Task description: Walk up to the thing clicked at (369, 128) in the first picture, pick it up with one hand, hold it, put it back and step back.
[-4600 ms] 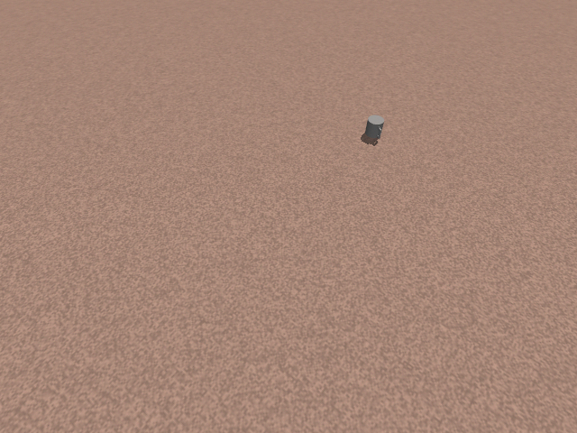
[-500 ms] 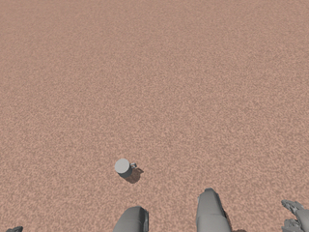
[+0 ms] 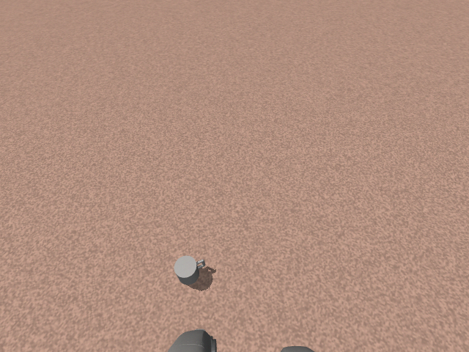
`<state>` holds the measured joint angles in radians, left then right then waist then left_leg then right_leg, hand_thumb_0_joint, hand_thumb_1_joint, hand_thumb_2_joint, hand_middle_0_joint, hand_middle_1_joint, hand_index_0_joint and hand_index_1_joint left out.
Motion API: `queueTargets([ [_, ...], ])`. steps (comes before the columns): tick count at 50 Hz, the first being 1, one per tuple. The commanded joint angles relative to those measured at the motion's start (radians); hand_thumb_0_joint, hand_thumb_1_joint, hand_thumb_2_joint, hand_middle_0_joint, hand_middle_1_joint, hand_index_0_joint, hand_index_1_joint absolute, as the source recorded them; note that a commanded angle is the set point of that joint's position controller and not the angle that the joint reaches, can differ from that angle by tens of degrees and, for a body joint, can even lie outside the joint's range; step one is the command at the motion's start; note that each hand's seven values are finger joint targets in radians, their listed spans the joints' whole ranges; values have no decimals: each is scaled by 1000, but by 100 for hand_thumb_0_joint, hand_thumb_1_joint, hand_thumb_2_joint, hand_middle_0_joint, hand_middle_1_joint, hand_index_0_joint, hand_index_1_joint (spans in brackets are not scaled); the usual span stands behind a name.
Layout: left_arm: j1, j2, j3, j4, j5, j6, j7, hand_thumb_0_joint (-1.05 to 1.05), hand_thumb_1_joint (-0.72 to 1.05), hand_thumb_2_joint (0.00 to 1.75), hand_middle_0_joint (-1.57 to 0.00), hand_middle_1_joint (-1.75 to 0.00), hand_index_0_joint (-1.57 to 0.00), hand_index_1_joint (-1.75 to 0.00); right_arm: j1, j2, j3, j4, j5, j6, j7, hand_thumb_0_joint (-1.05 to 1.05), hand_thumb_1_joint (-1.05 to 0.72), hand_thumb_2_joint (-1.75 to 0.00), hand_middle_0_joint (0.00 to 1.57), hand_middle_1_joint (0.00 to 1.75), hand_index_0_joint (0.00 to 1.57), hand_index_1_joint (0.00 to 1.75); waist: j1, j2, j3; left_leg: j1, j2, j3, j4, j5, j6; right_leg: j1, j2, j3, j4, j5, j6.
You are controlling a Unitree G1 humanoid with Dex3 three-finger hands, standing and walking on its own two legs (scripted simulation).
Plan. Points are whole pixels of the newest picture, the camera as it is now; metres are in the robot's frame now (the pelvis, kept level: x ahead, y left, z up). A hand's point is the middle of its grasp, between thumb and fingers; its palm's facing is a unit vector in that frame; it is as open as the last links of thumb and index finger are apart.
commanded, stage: walk up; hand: left
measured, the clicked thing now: (190, 268) +0.50 +0.22 -0.71
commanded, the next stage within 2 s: stand in 1.84 s
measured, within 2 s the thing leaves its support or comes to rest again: neither
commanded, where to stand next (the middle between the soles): +0.11 -0.03 m, yaw +0 degrees
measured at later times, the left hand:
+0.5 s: hand out of the picture +0.10 +0.29 -0.16, palm faces -0.09 -0.92 -0.37, open 7.4 cm
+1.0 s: hand (132, 326) +0.18 +0.22 -0.13, palm faces -0.02 -0.94 -0.34, open 7.4 cm
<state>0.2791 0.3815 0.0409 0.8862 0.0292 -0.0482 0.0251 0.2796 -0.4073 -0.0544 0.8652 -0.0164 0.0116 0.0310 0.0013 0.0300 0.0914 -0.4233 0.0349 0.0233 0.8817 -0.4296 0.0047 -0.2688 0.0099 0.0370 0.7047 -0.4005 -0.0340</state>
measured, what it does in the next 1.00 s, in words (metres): steps on the spot: left foot, then right foot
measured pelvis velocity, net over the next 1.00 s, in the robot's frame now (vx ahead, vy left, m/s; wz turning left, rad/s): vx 0.03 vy -0.03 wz -0.02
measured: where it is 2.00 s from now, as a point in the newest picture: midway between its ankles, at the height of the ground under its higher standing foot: outside the picture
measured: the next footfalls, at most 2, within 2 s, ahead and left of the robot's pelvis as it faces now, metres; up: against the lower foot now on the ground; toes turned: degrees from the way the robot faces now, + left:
left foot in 0.04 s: +0.08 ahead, +0.14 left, +0.00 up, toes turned -1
right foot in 0.46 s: +0.08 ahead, -0.14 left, +0.00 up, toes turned -4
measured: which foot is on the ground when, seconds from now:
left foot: up 0.00-0.02, down 0.04-1.00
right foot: down 0.00-0.06, up 0.08-0.44, down 0.46-1.00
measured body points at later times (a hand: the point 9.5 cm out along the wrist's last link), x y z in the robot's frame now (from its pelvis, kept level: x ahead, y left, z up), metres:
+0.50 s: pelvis +0.02 +0.01 +0.00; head +0.06 +0.01 +0.44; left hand +0.10 +0.33 -0.13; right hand +0.03 -0.34 -0.11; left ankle +0.05 +0.15 -0.72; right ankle +0.04 -0.14 -0.72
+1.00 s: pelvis +0.03 -0.03 +0.01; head +0.06 -0.04 +0.46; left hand +0.18 +0.27 -0.10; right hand +0.11 -0.35 -0.12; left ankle +0.05 +0.14 -0.72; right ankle +0.04 -0.14 -0.72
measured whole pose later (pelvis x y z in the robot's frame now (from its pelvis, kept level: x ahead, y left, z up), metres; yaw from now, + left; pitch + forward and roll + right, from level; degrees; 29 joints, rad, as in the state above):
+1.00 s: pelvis +0.03 -0.03 +0.01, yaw -1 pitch -1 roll +1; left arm 0.00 0.35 0.04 1.02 0.02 0.03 -0.03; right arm 0.13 -0.40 0.00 1.07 0.00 -0.04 -0.02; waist -0.01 0.00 0.08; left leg -0.26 0.05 -0.03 0.57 -0.29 -0.05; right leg -0.29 -0.04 -0.04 0.64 -0.33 -0.01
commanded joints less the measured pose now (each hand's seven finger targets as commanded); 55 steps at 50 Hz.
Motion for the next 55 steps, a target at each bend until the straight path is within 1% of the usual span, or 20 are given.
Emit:
queueTargets([
  [1,-122,225,62,-87,7,16,-14,0,90,90,-20,-30,-20,-30,151,-193,-73,16,3,-83,-34,0,-90,-90,20,30,20,30,-89,-87,-57,359,-60,75,-345,179,-17,-236,-55,61,21,87,-104],
  [2,-122,174,52,-102,7,28,-18,0,90,90,-20,-30,-20,-30,225,-258,-94,31,-11,-95,-55,0,-90,-90,20,30,20,30,-126,46,-65,435,68,-150,-455,64,17,-357,12,32,269,68,-62],
  [3,-64,144,48,-113,-2,39,-17,0,90,90,-20,-30,-20,-30,211,-363,-105,4,-19,-105,-68,0,-90,-90,20,30,20,30,-74,169,-68,375,376,-648,-609,-111,134,-479,77,75,402,-143,-9],
  [4,-88,260,70,-86,13,51,-7,0,90,90,-20,-30,-20,-30,119,-412,-120,-17,6,-102,-72,0,-90,-90,20,30,20,30,-61,70,1,209,482,-801,-670,-269,253,-444,-2,166,473,-168,-11],
  [7,-26,264,92,-16,-3,65,-30,0,90,90,-20,-30,-20,-30,27,-324,-92,-19,-2,-113,-91,0,-90,-90,20,30,20,30,5,13,50,150,297,-438,-597,-157,145,-384,-40,179,458,-7,5],
  [10,11,237,97,11,0,83,-57,0,90,90,-20,-30,-20,-30,20,-304,-81,-5,-2,-120,-88,0,-90,-90,20,30,20,30,12,83,15,103,243,-283,-573,-46,138,-291,-38,130,405,63,21],
  [17,-98,221,83,6,-4,93,-69,0,90,90,-20,-30,-20,-30,6,-314,-73,-6,-13,-105,-73,0,-90,-90,20,30,20,30,-21,142,0,124,245,-212,-546,-55,163,-210,-67,32,169,24,29],
  [22,-51,197,81,56,-9,67,-49,0,90,90,-20,-30,-20,-30,-28,-287,-44,-5,-1,-75,-65,0,-90,-90,20,30,20,30,25,120,-70,70,191,-105,-324,314,125,65,-25,-69,-156,91,-2],
  [23,-47,229,89,60,0,57,-43,0,90,90,-20,-30,-20,-30,-2,-245,-27,1,7,-71,-66,0,-90,-90,20,30,20,30,31,49,-89,26,160,-81,-244,340,83,144,-48,-10,-213,141,-13],
  [24,-42,296,102,52,13,48,-36,0,90,90,-20,-30,-20,-30,24,-194,-13,-6,19,-70,-70,0,-90,-90,20,30,20,30,27,-130,-110,-44,86,-30,-79,301,31,169,-190,244,-277,212,-62],
  [25,-117,332,96,34,-5,50,-34,0,90,90,-20,-30,-20,-30,-21,-178,-12,-1,32,-65,-83,0,-90,-90,20,30,20,30,15,-222,-101,-8,-32,2,-81,7,14,47,-271,341,-292,192,-167],
  [26,-170,317,90,12,-6,53,-39,0,90,90,-20,-30,-20,-30,-1,-207,-22,29,32,-68,-86,0,-90,-90,20,30,20,30,-9,-217,-105,87,-20,3,-73,-41,15,-23,-296,343,-272,215,-194],
  [29,-236,234,60,3,-20,60,-35,0,90,90,-20,-30,-20,-30,72,-214,-20,105,31,-85,-82,0,-90,-90,20,30,20,30,-54,-163,-146,239,20,-38,-310,248,27,-68,-180,118,-109,339,-88],
  [31,-202,197,57,26,-27,63,-32,0,90,90,-20,-30,-20,-30,20,-303,-34,94,16,-95,-83,0,-90,-90,20,30,20,30,-17,-6,-142,228,229,-355,-403,370,149,-109,-68,8,56,229,2],
  [32,-174,210,60,45,-23,61,-26,0,90,90,-20,-30,-20,-30,-33,-311,-33,86,17,-94,-80,0,-90,-90,20,30,20,30,10,-1,-127,203,251,-344,-374,430,179,-73,-76,9,15,198,-1],
  [34,-179,210,63,63,-20,44,-26,0,90,90,-20,-30,-20,-30,-75,-256,-15,91,20,-89,-79,0,-90,-90,20,30,20,30,18,-29,-160,145,151,-183,-299,545,98,58,-105,45,-82,351,-26],
  [37,-213,234,66,66,-28,38,-26,0,90,90,-20,-30,-20,-30,-101,-185,5,108,29,-78,-78,0,-90,-90,20,30,20,30,0,-81,-166,143,4,-15,-198,359,8,69,-210,144,-187,480,-116],
  [39,-265,238,62,58,-23,44,-27,0,90,90,-20,-30,-20,-30,-105,-175,7,124,23,-70,-75,0,-90,-90,20,30,20,30,-12,-133,-132,160,-10,-4,-228,223,15,-2,-230,151,-235,343,-119],
  [44,-314,205,55,63,-16,54,-31,0,90,90,-20,-30,-20,-30,-114,-200,1,160,12,-74,-67,0,-90,-90,20,30,20,30,-10,-121,-132,202,51,-65,-348,364,33,-7,-144,52,-222,194,-40],
  [55,-337,198,64,75,-18,65,-43,0,90,90,-20,-30,-20,-30,-137,-204,6,175,0,-74,-64,0,-90,-90,20,30,20,30,-1,-65,-136,171,51,-78,-403,364,24,58,-141,25,-266,112,-30],
])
